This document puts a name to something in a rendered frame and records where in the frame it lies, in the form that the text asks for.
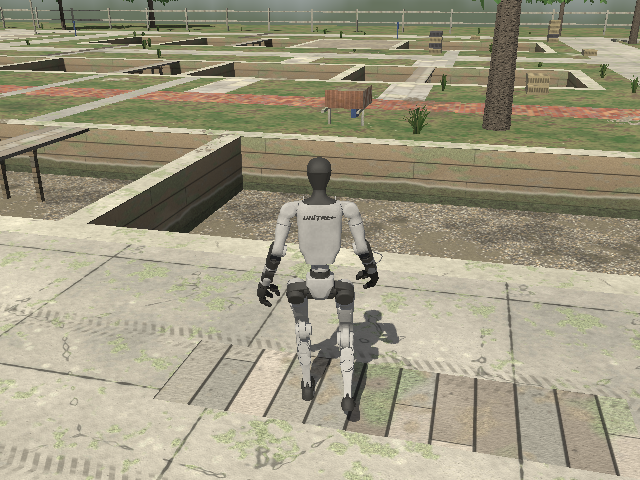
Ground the robot right upper arm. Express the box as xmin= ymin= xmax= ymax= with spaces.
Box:
xmin=340 ymin=201 xmax=369 ymax=255

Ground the robot left upper arm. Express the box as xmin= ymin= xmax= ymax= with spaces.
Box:
xmin=271 ymin=201 xmax=299 ymax=257

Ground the right robot forearm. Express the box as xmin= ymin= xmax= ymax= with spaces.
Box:
xmin=358 ymin=239 xmax=377 ymax=274

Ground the humanoid robot torso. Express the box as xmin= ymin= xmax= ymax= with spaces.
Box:
xmin=296 ymin=196 xmax=343 ymax=300

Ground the left robot thigh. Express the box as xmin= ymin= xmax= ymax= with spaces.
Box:
xmin=286 ymin=278 xmax=312 ymax=340

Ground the left robot forearm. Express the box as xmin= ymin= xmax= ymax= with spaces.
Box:
xmin=260 ymin=242 xmax=281 ymax=286

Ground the right robot hand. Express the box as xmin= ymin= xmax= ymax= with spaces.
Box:
xmin=356 ymin=270 xmax=379 ymax=289

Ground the left robot hand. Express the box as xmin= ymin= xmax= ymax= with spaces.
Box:
xmin=257 ymin=282 xmax=280 ymax=307

